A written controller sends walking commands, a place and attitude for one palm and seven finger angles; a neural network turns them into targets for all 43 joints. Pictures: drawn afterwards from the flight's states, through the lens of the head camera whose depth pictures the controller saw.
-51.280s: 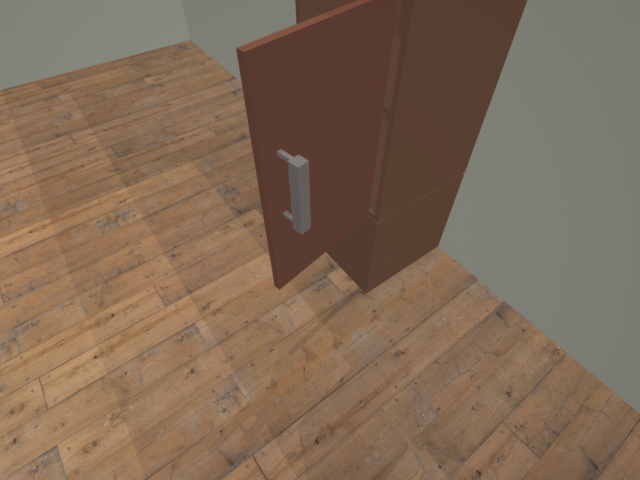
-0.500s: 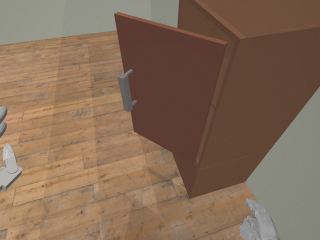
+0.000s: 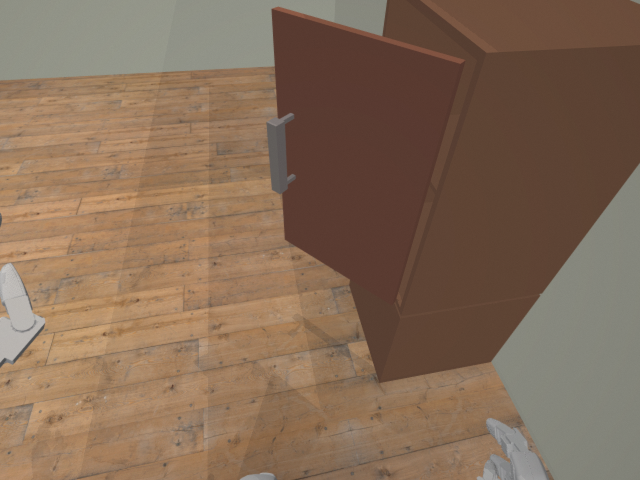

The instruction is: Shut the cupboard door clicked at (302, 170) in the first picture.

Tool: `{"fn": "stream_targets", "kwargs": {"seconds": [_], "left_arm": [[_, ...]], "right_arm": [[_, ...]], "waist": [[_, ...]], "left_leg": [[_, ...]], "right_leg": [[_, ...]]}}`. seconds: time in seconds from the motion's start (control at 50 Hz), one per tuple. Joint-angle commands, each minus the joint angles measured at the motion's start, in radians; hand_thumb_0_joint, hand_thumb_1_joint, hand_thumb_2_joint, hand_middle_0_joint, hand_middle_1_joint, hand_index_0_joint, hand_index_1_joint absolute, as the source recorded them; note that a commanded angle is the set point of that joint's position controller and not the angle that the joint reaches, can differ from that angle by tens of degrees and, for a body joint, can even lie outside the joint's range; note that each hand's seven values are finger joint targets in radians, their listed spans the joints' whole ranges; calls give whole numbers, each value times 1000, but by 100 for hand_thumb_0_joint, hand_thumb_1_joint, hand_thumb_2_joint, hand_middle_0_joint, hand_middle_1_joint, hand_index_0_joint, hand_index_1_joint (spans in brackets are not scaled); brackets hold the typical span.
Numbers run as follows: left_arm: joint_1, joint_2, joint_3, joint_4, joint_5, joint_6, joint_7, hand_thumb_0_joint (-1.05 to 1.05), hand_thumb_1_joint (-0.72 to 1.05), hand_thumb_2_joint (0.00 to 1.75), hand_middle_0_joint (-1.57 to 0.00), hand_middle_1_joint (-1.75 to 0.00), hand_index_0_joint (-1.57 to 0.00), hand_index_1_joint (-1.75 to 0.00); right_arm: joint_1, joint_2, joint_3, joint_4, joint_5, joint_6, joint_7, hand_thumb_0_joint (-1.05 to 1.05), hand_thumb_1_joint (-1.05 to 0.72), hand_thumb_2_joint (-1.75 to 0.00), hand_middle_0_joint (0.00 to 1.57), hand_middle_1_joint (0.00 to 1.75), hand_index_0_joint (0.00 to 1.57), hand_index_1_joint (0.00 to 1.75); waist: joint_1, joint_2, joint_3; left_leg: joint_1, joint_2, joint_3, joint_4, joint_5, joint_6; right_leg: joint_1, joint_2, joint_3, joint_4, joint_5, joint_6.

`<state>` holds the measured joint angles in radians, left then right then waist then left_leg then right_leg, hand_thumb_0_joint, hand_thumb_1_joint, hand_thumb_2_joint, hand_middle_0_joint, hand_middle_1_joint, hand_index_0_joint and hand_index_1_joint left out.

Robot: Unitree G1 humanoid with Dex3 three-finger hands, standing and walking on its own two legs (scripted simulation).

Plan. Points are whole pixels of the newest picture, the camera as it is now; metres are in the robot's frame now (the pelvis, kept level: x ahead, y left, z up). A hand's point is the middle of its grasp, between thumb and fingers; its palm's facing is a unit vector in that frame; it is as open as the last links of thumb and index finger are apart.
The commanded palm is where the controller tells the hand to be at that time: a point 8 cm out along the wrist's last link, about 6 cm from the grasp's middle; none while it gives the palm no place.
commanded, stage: step back with the hand held close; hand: left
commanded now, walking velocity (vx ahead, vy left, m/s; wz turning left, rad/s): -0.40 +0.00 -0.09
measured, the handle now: (284, 153) +0.75 +0.14 -0.01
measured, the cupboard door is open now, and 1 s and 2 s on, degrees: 41 41 41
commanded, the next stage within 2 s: stop stepping back and stand still in 0.26 s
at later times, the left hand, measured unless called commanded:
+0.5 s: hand out of the picture +0.10 +0.25 +0.20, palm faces +0.42 -0.79 -0.46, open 7.4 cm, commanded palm +0.05 +0.30 +0.20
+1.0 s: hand out of the picture -0.01 +0.33 +0.23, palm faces +0.51 -0.76 -0.39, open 7.4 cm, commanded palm -0.04 +0.36 +0.20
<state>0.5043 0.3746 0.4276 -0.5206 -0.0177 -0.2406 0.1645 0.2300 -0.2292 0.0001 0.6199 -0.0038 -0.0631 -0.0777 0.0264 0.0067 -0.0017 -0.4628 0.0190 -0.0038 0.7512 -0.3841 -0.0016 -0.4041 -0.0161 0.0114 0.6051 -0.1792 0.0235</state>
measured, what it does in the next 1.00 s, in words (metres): walks backwards: left foot, then right foot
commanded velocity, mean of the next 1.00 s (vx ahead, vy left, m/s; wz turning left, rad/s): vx -0.04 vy -0.04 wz -0.04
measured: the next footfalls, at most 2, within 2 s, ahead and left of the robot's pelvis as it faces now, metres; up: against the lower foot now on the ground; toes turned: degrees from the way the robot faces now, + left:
left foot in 0.04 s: +0.08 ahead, +0.11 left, +0.00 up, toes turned +5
right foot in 0.26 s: -0.10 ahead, -0.12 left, +0.00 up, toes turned +4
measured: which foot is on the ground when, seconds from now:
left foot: up 0.00-0.02, down 0.04-0.84, up 0.86-1.00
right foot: down 0.00-0.08, up 0.10-0.24, down 0.26-0.66, up 0.68-0.86, down 0.88-1.00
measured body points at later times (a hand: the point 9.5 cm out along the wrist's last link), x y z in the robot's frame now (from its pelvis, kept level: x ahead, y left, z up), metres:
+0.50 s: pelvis -0.10 +0.00 +0.01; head -0.11 +0.01 +0.46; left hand +0.07 +0.29 +0.22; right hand +0.08 -0.25 -0.06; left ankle +0.04 +0.11 -0.72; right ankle -0.14 -0.13 -0.72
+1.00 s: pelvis -0.19 +0.06 +0.01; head -0.24 +0.08 +0.45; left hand -0.05 +0.37 +0.25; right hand -0.06 -0.17 -0.08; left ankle -0.17 +0.18 -0.67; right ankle -0.21 -0.01 -0.72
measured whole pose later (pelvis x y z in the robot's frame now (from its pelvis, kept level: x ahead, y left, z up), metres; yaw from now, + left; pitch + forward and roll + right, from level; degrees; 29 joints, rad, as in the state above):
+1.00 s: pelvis -0.19 +0.06 +0.01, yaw -1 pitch +0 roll +0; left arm 0.51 0.49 0.46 -0.55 -0.05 -0.19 0.16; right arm 0.31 -0.17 0.02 0.70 0.00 -0.03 -0.07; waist 0.03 -0.06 -0.14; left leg -0.50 0.05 0.04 1.00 -0.38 -0.02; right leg -0.24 0.05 -0.08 0.59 -0.38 -0.10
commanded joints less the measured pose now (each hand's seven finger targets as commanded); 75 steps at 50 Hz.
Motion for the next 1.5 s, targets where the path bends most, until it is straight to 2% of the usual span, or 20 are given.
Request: {"fn": "stream_targets", "kwargs": {"seconds": [0.0,0.06,0.1,0.22,0.3,0.34,0.56,0.66,0.76,0.8,0.82,0.86,0.9,1.02,1.06,1.1,1.26,1.34,1.4,1.48], "left_arm": [[-121,241,117,-112,-24,-45,33,0,90,90,-20,-30,-20,-30],[-75,226,154,-90,-15,-69,34,0,90,90,-20,-30,-20,-30],[-88,258,190,-120,-5,-78,22,0,90,90,-20,-30,-20,-30],[20,210,138,-204,-25,-89,-6,0,90,90,-20,-30,-20,-30],[-59,301,171,-253,-24,-130,15,0,90,90,-20,-30,-20,-30],[-91,301,156,-260,-34,-116,14,0,90,90,-20,-30,-20,-30],[-82,212,66,-8,-38,-39,5,0,90,90,-20,-30,-20,-30],[-191,234,69,-194,-36,-30,7,0,90,90,-20,-30,-20,-30],[69,279,129,-366,-55,5,-9,0,90,90,-20,-30,-20,-30],[185,317,190,-346,-64,39,8,0,90,90,-20,-30,-20,-30],[156,302,165,-373,-69,47,7,0,90,90,-20,-30,-20,-30],[-46,391,237,-344,-60,33,9,0,90,90,-20,-30,-20,-30],[-213,298,159,-166,-59,34,8,0,90,90,-20,-30,-20,-30],[-234,189,5,40,-16,53,32,0,90,90,-20,-30,-20,-30],[-274,172,-17,-92,-18,22,36,0,90,90,-20,-30,-20,-30],[-233,265,62,-161,-23,-11,27,0,90,90,-20,-30,-20,-30],[67,310,202,-288,-22,-10,37,0,90,90,-20,-30,-20,-30],[67,297,224,-115,-23,-9,52,0,90,90,-20,-30,-20,-30],[132,248,204,-15,-19,-13,52,0,90,90,-20,-30,-20,-30],[44,188,105,-27,-15,-18,51,0,90,90,-20,-30,-20,-30]], "right_arm": [[-89,-103,-47,-141,3,-50,-14,0,-90,-90,20,30,20,30],[-112,-145,-52,-167,15,-62,-32,0,-90,-90,20,30,20,30],[-122,-127,-66,-170,5,-71,-30,0,-90,-90,20,30,20,30],[-145,-113,-58,-152,0,-109,4,0,-90,-90,20,30,20,30],[-106,-70,-47,-91,-12,-114,-10,0,-90,-90,20,30,20,30],[-128,-79,-66,-120,20,-109,-20,0,-90,-90,20,30,20,30],[-97,-117,-46,-150,13,-57,-36,0,-90,-90,20,30,20,30],[-96,-129,-45,-168,-1,-101,-34,0,-90,-90,20,30,20,30],[-68,-71,-67,-186,-8,-115,20,0,-90,-90,20,30,20,30],[-49,-66,-67,-170,6,-98,26,0,-90,-90,20,30,20,30],[-62,-71,-62,-155,8,-73,18,0,-90,-90,20,30,20,30],[-82,-96,-50,-117,-12,-43,8,0,-90,-90,20,30,20,30],[-62,-58,-24,-122,0,-34,18,0,-90,-90,20,30,20,30],[-65,-93,-10,-90,3,-66,-41,0,-90,-90,20,30,20,30],[-43,-131,-23,-130,9,-88,-37,0,-90,-90,20,30,20,30],[-55,-106,-31,-139,9,-87,-23,0,-90,-90,20,30,20,30],[-80,-93,-30,-150,0,-89,21,0,-90,-90,20,30,20,30],[-47,-85,-58,-137,14,-58,20,0,-90,-90,20,30,20,30],[-72,-73,-38,-122,7,-44,22,0,-90,-90,20,30,20,30],[-92,-74,-28,-122,11,-33,0,0,-90,-90,20,30,20,30]], "waist": [[-51,-96,-23],[-38,226,-37],[-24,249,-112],[-25,204,-65],[-45,0,-253],[-45,-134,-301],[-70,-25,129],[-24,333,-13],[13,305,-303],[3,74,-293],[-25,-141,-167],[-64,-162,34],[-90,-173,-11],[-57,46,121],[-63,303,65],[-51,120,18],[-31,251,-78],[-34,-164,-127],[-34,-48,-94],[-39,-157,-62]], "left_leg": [[160,-4,1,-161,-26,15],[-274,249,-295,-576,-387,133],[-351,322,-328,-619,-349,171],[-105,193,-82,-391,-118,79],[314,75,91,-161,403,-12],[327,35,117,-117,400,-10],[296,52,-39,-237,-101,-26],[34,219,-267,-803,-503,-67],[232,100,86,-617,-106,-107],[314,-15,253,-189,-15,-103],[272,-29,154,162,-19,-87],[-29,0,-39,571,-31,-38],[17,57,-20,459,-1,-39],[213,24,114,-309,-59,31],[398,281,-335,-481,-47,135],[440,406,-411,-496,214,211],[46,193,52,-276,163,57],[-139,8,34,304,-197,-12],[-94,55,-8,213,-112,-23],[89,17,70,-51,33,-5]], "right_leg": [[-178,-127,137,-304,-352,-67],[222,84,-8,177,-148,15],[341,101,9,392,-151,18],[217,61,0,-77,-109,-16],[52,-113,186,-191,567,-28],[114,-112,172,-145,900,76],[-294,-18,109,-388,-577,-79],[161,183,-78,155,-358,-18],[349,189,-184,77,-363,-53],[192,37,-115,-220,-318,-114],[-53,-149,101,-346,-323,-177],[-273,-391,418,-513,-526,-306],[-285,-310,309,-515,-761,-219],[-57,-114,122,-222,-437,-145],[-223,28,-20,164,-275,-50],[-272,18,-29,307,-270,-12],[359,33,-103,-94,-76,-39],[393,-332,493,-331,57,-224],[346,-299,318,-260,284,-219],[228,-194,112,-261,164,-144]]}}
